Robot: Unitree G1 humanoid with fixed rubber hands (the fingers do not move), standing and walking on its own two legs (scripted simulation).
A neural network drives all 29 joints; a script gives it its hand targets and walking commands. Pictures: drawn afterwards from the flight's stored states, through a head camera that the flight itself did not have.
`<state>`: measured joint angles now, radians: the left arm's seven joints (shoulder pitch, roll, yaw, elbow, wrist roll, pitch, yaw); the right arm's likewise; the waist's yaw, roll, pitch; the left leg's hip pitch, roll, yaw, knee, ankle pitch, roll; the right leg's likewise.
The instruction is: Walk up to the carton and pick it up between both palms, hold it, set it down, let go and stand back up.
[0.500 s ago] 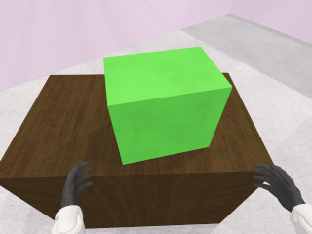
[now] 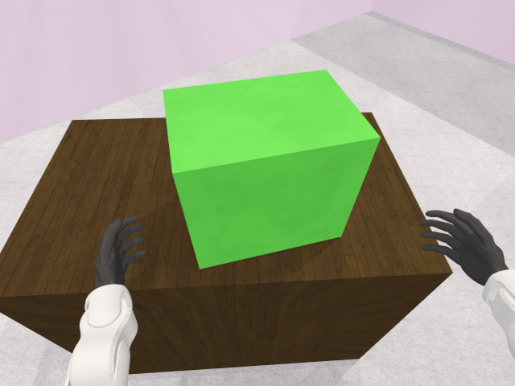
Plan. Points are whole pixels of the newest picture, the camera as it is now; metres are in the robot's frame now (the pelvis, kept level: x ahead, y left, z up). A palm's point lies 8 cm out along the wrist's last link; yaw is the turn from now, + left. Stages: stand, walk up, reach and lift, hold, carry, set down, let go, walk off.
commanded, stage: reach and lift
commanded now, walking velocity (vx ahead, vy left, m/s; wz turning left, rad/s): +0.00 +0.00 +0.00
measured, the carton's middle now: (261, 171) +0.47 +0.03 +0.05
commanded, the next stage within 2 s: none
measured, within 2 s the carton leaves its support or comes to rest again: neither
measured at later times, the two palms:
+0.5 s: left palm (97, 228) +0.29 +0.26 +0.11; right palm (467, 200) +0.36 -0.28 +0.12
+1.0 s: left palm (82, 178) +0.33 +0.27 +0.17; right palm (449, 142) +0.43 -0.25 +0.17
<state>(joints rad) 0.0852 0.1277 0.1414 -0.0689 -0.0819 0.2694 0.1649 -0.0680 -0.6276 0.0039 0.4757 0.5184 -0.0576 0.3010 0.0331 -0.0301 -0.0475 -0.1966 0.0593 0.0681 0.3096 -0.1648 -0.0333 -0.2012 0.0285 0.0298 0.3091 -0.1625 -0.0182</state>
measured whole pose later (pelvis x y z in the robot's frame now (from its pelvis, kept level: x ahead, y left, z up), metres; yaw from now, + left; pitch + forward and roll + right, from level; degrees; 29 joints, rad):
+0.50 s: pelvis +0.00 +0.00 +0.00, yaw +0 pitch +5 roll +0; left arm -0.19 0.20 0.21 -0.09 -0.15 0.55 0.14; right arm -0.38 -0.68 0.00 0.52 0.54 0.18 0.27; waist 0.06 0.00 -0.06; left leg -0.23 0.06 0.05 0.30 -0.15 -0.03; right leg -0.23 0.03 0.03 0.29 -0.14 -0.02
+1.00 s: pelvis -0.01 -0.01 +0.00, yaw +1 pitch +7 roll +0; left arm -0.57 0.29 0.24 0.13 -0.20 0.71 0.14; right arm -0.76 -0.70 0.07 0.73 0.55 0.34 0.21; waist 0.10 0.01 -0.08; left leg -0.31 0.06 0.02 0.33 -0.14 -0.04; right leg -0.30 0.04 0.01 0.31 -0.14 -0.03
